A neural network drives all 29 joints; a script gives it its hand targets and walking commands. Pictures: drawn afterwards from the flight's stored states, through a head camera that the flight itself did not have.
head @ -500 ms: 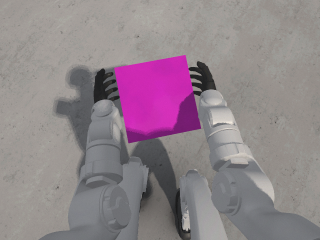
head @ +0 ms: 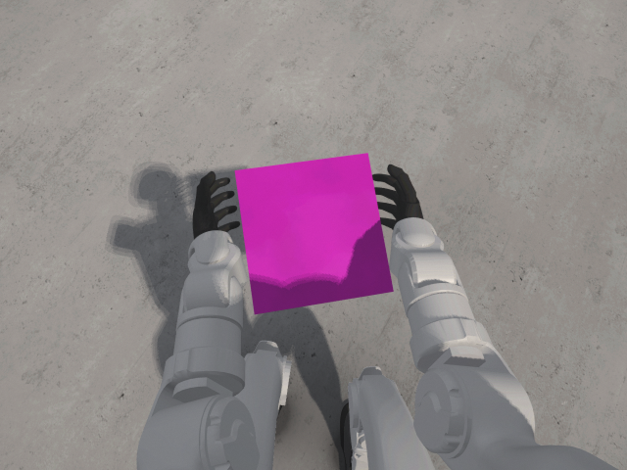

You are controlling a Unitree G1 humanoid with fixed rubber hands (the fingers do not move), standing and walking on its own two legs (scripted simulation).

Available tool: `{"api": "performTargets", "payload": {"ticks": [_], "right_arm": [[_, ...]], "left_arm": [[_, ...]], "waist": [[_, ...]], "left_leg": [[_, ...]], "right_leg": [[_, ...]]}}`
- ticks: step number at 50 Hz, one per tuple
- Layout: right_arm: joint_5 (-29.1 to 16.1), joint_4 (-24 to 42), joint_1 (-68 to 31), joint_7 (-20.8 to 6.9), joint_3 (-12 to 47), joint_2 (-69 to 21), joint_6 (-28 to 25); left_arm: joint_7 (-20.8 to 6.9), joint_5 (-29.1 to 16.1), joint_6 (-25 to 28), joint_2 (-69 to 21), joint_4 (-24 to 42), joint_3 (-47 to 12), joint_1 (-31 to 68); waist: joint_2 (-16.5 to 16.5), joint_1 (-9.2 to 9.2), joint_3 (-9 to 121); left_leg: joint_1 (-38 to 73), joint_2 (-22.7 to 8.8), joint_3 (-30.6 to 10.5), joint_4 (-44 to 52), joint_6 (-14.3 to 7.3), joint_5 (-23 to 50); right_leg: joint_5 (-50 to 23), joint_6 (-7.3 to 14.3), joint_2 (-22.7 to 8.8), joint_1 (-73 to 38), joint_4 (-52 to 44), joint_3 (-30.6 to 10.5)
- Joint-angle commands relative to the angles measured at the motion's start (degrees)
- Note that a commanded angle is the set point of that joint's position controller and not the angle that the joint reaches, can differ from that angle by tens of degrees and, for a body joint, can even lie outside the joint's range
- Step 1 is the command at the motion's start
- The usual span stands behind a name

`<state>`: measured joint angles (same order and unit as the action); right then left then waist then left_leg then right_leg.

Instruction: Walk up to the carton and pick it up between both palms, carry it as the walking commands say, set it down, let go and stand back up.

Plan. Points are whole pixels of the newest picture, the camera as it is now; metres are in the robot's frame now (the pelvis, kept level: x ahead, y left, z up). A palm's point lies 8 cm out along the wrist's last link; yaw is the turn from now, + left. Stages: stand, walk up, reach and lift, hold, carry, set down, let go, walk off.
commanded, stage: reach and lift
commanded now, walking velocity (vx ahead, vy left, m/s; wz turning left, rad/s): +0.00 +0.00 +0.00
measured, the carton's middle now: (309, 240) +0.42 +0.05 -0.13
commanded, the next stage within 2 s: none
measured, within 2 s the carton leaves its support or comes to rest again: neither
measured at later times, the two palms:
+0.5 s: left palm (194, 221) +0.37 +0.17 +0.04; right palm (428, 215) +0.41 -0.08 +0.03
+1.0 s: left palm (159, 198) +0.35 +0.18 +0.12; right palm (455, 197) +0.39 -0.08 +0.11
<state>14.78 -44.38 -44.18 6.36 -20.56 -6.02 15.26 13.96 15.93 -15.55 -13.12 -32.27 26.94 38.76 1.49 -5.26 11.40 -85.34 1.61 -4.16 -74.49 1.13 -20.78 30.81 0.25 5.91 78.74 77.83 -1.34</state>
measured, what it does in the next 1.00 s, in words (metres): rises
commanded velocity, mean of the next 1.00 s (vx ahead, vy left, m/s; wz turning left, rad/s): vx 0.00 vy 0.00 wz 0.00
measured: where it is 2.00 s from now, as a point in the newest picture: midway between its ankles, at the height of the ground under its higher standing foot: (310, 445)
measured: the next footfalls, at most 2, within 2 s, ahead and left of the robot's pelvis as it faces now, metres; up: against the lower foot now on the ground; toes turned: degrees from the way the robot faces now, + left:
none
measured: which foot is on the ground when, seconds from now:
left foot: down 0.00-1.00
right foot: down 0.00-1.00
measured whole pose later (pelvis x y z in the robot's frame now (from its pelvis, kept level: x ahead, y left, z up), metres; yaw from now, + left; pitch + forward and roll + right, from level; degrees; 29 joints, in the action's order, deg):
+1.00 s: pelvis +0.04 -0.01 +0.13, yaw +1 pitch +10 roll +0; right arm 17.4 -35.6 -26.8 4.4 -19.9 -12.0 20.2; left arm 4.5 18.7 -20.6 -12.1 -28.5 22.6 25.2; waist 1.7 -6.6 3.1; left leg -35.4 0.9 -3.9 -35.6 1.1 -10.5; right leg 18.9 1.5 4.3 29.8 38.7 -3.9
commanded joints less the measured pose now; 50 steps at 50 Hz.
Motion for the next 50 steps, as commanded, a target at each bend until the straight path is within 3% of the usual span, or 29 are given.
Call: {"api": "performTargets", "payload": {"ticks": [1,23,31,50], "right_arm": [[-7.51,0.52,-34.23,-16.20,27.27,-58.38,-3.04],[-7.36,4.66,-25.41,-16.64,29.86,-59.23,-3.47],[-6.60,6.18,-23.71,-17.22,29.31,-59.16,-2.05],[-5.79,10.09,-17.02,-17.08,29.59,-58.35,1.87]], "left_arm": [[-21.53,-6.97,-0.60,-57.34,-8.52,-34.89,30.41],[-22.68,-5.87,-0.78,-58.79,-6.51,-37.69,18.44],[-23.71,-5.05,-2.56,-59.10,-6.37,-36.64,15.10],[-25.07,-5.17,-6.69,-58.09,-4.48,-35.03,6.52]], "waist": [[-0.20,-0.57,41.91],[0.04,-1.05,33.86],[-0.09,-1.03,28.54],[-0.67,-1.54,17.21]], "left_leg": [[41.26,5.36,2.37,7.35,0.27,12.31],[55.79,4.16,0.44,21.30,-0.50,17.93],[62.40,3.72,-0.21,27.11,-0.83,17.51],[78.20,3.04,0.55,40.46,-0.98,24.19]], "right_leg": [[-10.81,-0.41,4.62,-10.83,-13.57,-0.32],[-16.31,-0.57,3.36,-26.00,-27.71,-2.62],[-15.69,-0.40,2.37,-31.97,-33.91,-3.30],[-21.23,0.37,0.40,-49.66,-48.05,-4.50]]}}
